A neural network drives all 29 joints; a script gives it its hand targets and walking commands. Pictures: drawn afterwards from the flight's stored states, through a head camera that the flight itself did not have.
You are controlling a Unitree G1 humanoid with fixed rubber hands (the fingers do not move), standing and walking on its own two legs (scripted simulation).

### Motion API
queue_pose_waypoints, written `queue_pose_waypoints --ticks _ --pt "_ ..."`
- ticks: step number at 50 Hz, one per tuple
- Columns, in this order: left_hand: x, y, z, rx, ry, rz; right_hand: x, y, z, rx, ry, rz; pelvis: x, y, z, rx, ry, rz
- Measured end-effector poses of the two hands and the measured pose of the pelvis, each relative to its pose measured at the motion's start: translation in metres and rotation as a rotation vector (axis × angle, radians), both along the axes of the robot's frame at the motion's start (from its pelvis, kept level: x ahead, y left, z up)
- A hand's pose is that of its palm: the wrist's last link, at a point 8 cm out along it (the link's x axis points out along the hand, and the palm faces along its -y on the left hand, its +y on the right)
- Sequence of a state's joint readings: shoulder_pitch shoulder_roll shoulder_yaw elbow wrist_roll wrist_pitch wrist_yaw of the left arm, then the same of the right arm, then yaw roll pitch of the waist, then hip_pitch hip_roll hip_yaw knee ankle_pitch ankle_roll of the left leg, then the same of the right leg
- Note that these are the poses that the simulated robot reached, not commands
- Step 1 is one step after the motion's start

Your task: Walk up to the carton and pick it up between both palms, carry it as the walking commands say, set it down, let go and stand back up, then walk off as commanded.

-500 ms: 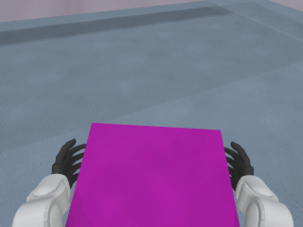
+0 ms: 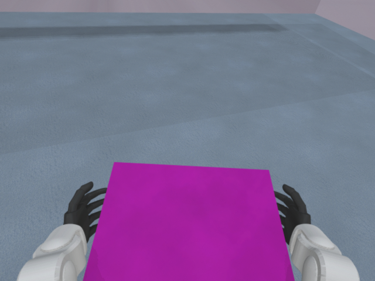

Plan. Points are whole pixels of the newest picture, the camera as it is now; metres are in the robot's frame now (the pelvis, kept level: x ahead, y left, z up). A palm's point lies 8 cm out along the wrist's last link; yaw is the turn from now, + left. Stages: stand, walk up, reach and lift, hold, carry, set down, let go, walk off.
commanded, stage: carry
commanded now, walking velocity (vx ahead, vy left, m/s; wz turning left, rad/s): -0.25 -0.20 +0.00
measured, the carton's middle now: (187, 238) +0.24 +0.00 +0.02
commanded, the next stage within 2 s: none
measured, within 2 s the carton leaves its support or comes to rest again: neither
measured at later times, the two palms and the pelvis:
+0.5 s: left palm out of the picture +0.06 +0.05 +0.08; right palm out of the picture +0.06 -0.33 +0.09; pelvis -0.17 -0.14 -0.01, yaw +0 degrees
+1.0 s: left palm out of the picture -0.10 -0.12 +0.08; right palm out of the picture -0.12 -0.50 +0.06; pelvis -0.34 -0.28 -0.01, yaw -2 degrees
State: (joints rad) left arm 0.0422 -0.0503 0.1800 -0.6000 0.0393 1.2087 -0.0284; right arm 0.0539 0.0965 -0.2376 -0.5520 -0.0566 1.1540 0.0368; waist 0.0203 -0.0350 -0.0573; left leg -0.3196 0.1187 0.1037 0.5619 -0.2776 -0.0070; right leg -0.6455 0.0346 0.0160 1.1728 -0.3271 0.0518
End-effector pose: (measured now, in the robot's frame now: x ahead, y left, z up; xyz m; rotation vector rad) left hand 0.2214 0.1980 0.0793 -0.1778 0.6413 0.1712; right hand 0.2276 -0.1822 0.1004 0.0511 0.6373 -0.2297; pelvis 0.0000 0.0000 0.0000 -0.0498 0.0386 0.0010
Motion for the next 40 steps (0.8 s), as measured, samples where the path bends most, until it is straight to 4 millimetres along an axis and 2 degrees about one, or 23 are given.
queue_pose_waypoints --ticks 5,10,13,15,18,22,27,31,35,40 --pt "-0.015 -0.038 0.012 0.029 -0.035 -0.040 -0.030 -0.039 0.002 0.017 -0.034 -0.033 -0.032 -0.029 -0.001 -0.007 0.017 -0.021" --pt "-0.036 -0.093 0.009 0.082 -0.046 -0.080 -0.065 -0.092 -0.018 0.051 -0.041 -0.070 -0.064 -0.073 -0.015 0.016 0.044 -0.046" --pt "-0.060 -0.125 0.000 0.081 0.008 -0.078 -0.094 -0.123 -0.036 0.060 0.016 -0.074 -0.087 -0.089 -0.014 0.038 0.038 -0.046" --pt "-0.080 -0.138 -0.001 0.080 0.032 -0.066 -0.113 -0.137 -0.040 0.081 0.036 -0.083 -0.101 -0.098 -0.011 0.058 0.025 -0.045" --pt "-0.107 -0.149 0.004 0.093 0.015 -0.059 -0.134 -0.147 -0.036 0.111 0.015 -0.080 -0.121 -0.111 -0.008 0.068 0.013 -0.043" --pt "-0.140 -0.152 0.010 0.087 -0.033 -0.027 -0.151 -0.152 -0.022 0.078 -0.031 -0.032 -0.147 -0.127 -0.010 0.063 0.021 -0.024" --pt "-0.185 -0.151 -0.004 0.050 -0.034 0.020 -0.177 -0.149 -0.012 -0.003 -0.030 0.030 -0.184 -0.145 -0.016 0.050 0.025 0.003" --pt "-0.220 -0.158 -0.006 0.016 0.010 0.029 -0.210 -0.156 -0.008 0.003 0.012 0.016 -0.211 -0.161 -0.006 0.017 0.003 0.004" --pt "-0.239 -0.178 0.000 0.000 -0.002 0.017 -0.237 -0.176 0.000 -0.006 0.003 -0.004 -0.237 -0.179 0.001 0.002 -0.004 0.007" --pt "-0.254 -0.216 0.013 0.031 -0.039 -0.026 -0.267 -0.215 0.004 0.011 -0.033 -0.038 -0.270 -0.208 -0.001 -0.004 0.012 -0.013"
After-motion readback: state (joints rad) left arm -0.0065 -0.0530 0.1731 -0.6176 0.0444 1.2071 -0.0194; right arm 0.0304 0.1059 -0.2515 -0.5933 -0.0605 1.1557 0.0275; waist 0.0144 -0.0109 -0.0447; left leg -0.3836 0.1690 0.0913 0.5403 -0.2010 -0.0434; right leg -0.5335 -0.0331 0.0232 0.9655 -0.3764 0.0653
